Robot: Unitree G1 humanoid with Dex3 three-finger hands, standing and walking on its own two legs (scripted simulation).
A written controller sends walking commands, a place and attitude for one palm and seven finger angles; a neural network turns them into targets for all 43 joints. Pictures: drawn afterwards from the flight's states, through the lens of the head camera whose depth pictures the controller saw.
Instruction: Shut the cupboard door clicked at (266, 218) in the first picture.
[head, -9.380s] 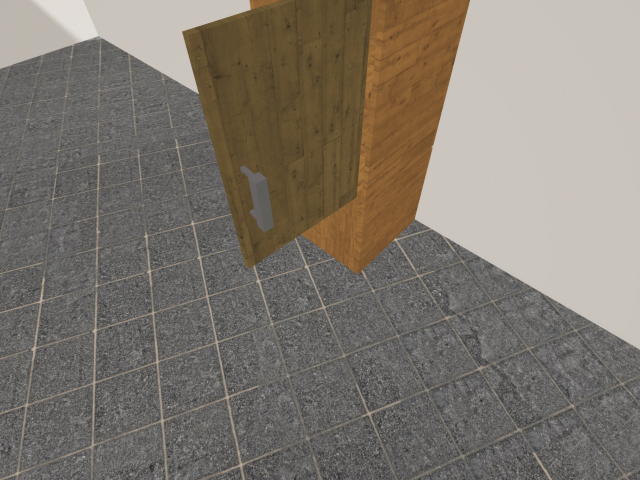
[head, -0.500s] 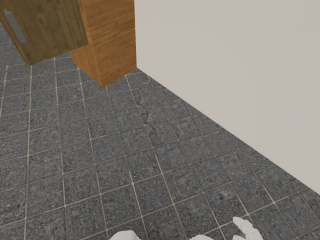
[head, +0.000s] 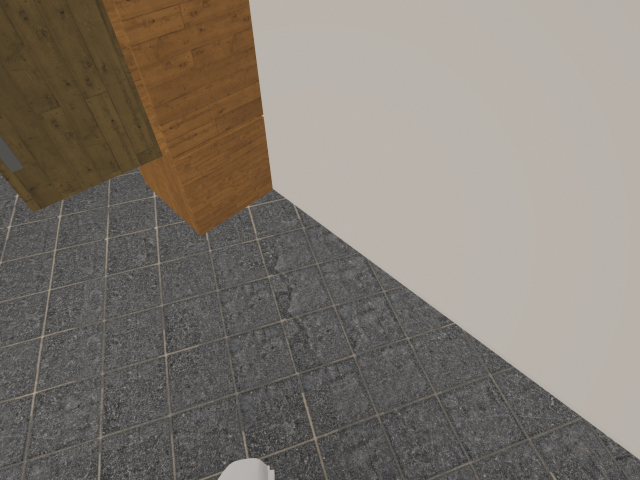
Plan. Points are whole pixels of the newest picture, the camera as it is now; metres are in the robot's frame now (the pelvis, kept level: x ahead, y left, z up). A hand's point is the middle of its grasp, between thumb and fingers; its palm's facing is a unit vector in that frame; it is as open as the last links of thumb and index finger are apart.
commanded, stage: walk to a spot facing it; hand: left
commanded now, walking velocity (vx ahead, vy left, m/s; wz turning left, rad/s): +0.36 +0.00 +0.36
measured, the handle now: out of the picture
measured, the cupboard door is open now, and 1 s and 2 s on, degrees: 85 85 85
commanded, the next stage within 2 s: turn to face it in 0.54 s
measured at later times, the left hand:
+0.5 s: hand (174, 430) +0.22 +0.24 -0.18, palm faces +0.19 -0.97 -0.15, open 7.4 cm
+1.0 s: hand (200, 301) +0.45 +0.24 -0.17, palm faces +0.31 -0.93 -0.18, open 7.2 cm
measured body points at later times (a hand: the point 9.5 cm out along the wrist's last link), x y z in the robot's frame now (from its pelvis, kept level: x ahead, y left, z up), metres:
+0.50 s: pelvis +0.23 +0.06 +0.00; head +0.25 +0.08 +0.44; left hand +0.21 +0.29 -0.17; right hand +0.32 -0.17 -0.14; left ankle +0.24 +0.13 -0.74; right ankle +0.25 -0.10 -0.66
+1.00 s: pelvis +0.40 +0.04 -0.01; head +0.43 +0.07 +0.44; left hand +0.43 +0.29 -0.16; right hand +0.50 -0.19 -0.15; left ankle +0.40 +0.16 -0.69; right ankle +0.43 -0.07 -0.74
